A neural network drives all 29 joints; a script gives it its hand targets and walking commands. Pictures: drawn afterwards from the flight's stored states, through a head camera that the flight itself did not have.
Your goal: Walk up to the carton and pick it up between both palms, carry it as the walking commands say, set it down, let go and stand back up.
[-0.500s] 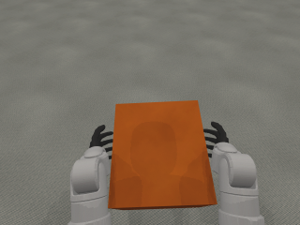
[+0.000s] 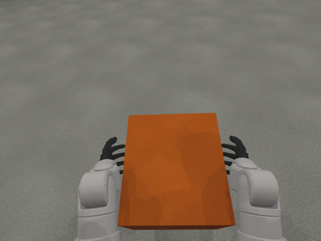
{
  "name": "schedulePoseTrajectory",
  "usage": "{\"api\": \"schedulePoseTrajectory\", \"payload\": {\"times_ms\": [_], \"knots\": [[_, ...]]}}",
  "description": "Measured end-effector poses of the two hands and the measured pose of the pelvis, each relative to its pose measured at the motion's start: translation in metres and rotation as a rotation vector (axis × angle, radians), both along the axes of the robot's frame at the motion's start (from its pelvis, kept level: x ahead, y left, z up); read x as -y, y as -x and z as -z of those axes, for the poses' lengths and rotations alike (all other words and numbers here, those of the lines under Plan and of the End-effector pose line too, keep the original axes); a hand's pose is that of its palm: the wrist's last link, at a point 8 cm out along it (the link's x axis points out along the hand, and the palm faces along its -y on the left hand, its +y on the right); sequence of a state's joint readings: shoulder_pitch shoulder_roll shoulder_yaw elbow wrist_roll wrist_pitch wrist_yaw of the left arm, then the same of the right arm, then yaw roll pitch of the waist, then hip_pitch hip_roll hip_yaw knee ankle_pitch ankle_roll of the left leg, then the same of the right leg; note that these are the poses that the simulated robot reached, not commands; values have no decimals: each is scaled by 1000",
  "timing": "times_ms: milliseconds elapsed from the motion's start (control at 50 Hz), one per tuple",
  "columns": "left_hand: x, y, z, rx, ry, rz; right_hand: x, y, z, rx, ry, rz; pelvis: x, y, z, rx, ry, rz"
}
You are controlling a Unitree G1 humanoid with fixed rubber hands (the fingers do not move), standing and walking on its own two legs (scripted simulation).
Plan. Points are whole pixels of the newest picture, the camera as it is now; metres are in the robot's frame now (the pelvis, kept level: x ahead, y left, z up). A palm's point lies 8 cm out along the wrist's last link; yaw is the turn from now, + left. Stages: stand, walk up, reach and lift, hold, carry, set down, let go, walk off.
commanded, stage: carry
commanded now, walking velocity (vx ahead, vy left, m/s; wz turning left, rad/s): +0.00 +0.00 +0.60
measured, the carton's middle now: (173, 173) +0.31 -0.01 +0.00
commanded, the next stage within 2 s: none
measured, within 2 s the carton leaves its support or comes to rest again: neither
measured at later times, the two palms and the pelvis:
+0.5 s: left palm out of the picture +0.13 +0.29 +0.06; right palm (163, 192) +0.23 +0.01 +0.06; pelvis -0.09 +0.05 -0.01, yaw +17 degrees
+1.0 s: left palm out of the picture +0.03 +0.28 +0.09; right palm (172, 236) +0.14 +0.00 +0.09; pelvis -0.18 +0.04 -0.01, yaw +21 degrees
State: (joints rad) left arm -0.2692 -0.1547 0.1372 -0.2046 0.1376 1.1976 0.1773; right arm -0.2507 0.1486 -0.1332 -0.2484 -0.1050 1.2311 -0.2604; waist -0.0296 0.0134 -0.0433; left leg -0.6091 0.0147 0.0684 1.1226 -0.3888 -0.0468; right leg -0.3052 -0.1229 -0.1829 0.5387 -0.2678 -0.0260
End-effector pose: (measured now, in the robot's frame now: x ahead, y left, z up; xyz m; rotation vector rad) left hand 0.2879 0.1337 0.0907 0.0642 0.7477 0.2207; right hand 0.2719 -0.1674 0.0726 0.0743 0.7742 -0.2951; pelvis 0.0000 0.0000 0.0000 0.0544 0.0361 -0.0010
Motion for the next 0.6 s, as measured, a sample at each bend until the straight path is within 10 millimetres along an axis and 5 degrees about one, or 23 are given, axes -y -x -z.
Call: {"api": "schedulePoseTrajectory", "payload": {"times_ms": [160, 280, 360, 480, 600], "knots": [[-60, 37, -3, 45, 23, -136, -60, -5, -12, 46, 8, -120, -22, 26, 4, -15, -18, -129], [-125, 85, 26, 29, 62, -263, -130, 6, 4, 31, 60, -260, -51, 47, 20, -18, 11, -208], [-150, 125, 41, -39, 79, -353, -162, 21, 18, -38, 80, -348, -57, 65, 16, -11, 47, -251], [-162, 159, 33, -6, 67, -424, -180, 37, 17, -10, 51, -413, -56, 90, 15, -18, 57, -302], [-147, 174, 17, 30, 28, -406, -164, 56, 11, 27, 22, -405, -43, 109, 15, -29, 60, -314]]}}
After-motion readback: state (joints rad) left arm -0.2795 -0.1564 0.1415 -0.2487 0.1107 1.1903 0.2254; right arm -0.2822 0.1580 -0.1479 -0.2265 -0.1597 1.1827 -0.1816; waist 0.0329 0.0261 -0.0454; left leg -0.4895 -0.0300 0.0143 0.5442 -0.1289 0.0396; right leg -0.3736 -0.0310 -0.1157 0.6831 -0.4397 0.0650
